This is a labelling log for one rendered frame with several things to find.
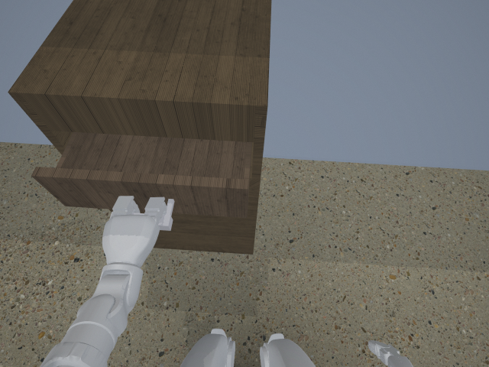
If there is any right robot shin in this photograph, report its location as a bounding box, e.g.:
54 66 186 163
267 333 284 344

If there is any left robot hand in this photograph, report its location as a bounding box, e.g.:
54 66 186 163
102 196 167 268

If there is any robot shin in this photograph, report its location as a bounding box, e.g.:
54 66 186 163
211 329 227 338
267 333 284 344

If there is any drawer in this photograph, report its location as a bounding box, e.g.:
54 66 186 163
31 132 252 218

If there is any robot left forearm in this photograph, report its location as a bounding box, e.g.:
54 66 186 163
40 262 143 367

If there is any cabinet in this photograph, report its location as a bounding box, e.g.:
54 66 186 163
8 0 271 255

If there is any handle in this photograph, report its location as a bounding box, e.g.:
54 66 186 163
110 199 175 231

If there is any left robot shin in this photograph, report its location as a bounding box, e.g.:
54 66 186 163
211 329 227 338

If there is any right robot hand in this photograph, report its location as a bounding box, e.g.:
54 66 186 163
368 340 413 367

